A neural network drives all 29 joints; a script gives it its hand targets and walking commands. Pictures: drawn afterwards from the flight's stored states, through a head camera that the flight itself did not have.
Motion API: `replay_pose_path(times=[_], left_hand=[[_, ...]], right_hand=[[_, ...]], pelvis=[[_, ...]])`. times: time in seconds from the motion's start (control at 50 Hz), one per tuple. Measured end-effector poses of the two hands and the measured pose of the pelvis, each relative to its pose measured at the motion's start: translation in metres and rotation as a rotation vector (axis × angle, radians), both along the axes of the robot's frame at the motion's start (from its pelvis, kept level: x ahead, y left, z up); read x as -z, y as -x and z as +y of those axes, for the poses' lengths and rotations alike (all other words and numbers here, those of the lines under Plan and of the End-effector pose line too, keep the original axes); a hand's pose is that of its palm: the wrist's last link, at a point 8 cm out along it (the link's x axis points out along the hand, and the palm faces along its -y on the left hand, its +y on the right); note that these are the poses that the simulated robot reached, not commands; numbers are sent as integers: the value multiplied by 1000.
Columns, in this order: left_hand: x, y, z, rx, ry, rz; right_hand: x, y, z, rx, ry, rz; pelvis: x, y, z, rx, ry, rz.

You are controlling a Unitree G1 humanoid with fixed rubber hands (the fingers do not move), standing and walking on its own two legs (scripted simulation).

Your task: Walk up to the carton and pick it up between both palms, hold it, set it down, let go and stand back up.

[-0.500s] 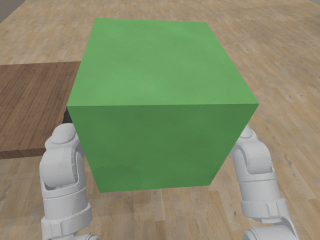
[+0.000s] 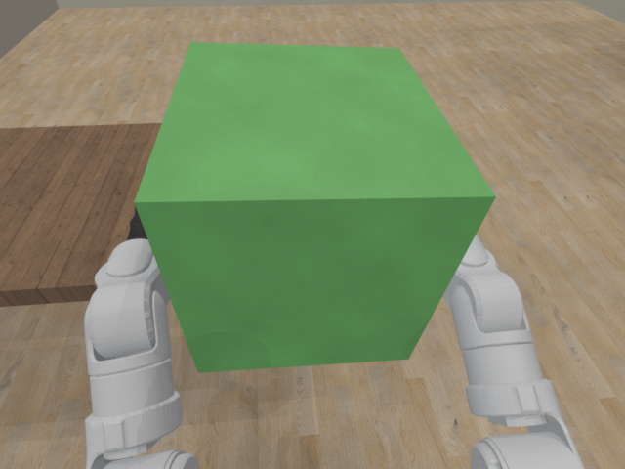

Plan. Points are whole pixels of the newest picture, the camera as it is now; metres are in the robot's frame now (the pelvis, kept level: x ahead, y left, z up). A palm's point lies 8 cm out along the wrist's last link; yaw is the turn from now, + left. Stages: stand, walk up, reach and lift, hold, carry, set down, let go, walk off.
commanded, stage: hold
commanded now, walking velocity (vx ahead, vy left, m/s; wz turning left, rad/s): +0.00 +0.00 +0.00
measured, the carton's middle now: (302, 204) +0.38 +0.00 +0.18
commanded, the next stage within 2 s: none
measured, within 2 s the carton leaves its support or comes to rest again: neither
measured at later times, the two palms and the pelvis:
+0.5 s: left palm (145, 242) +0.34 +0.18 +0.16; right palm (437, 230) +0.36 -0.16 +0.16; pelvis +0.01 +0.01 +0.00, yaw +1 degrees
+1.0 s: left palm (147, 241) +0.34 +0.17 +0.17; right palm (440, 229) +0.36 -0.17 +0.16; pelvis +0.01 +0.01 +0.00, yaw +0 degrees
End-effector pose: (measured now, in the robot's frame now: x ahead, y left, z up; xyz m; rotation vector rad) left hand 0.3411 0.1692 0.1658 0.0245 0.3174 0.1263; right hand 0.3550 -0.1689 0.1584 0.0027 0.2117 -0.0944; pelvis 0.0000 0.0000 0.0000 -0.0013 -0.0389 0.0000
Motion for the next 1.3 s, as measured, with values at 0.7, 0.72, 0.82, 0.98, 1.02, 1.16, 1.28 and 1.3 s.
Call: replay_pose_path(times=[0.7, 0.72, 0.82, 0.98, 1.02, 1.16, 1.28, 1.3], left_hand=[[-2, -5, 6, 10, -13, -2], [-2, -5, 6, 9, -14, -1], [-1, -6, 5, 5, -16, 4], [-2, -2, 3, 3, -15, -4], [-2, -1, 2, 4, -13, -3], [-2, 1, 2, 3, -6, -3], [-2, -1, 4, 1, -2, -3], [-2, -1, 4, 0, -2, -3]], right_hand=[[-1, -3, 6, 6, -3, 0], [0, -3, 6, 6, -3, 1], [2, -5, 5, 3, -4, 4], [1, -1, 3, 3, -2, -3], [1, 0, 2, 4, -1, -2], [-1, 2, 2, 5, 1, -2], [-2, 0, 4, 3, -1, 0], [-2, -1, 4, 3, -2, 0]], pelvis=[[0, -12, 9, -1, 2, -6], [0, -12, 8, -1, 2, -6], [0, -11, 8, -4, 2, -4], [0, -10, 5, -8, 2, -6], [0, -9, 5, -8, 2, -10], [0, -6, 3, -5, 1, -15], [0, -2, 2, -5, 0, -6], [0, -2, 2, -6, 0, -3]])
